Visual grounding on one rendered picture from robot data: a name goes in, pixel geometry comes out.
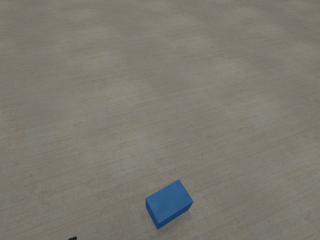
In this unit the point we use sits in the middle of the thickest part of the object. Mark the carton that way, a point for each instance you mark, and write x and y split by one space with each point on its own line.
168 203

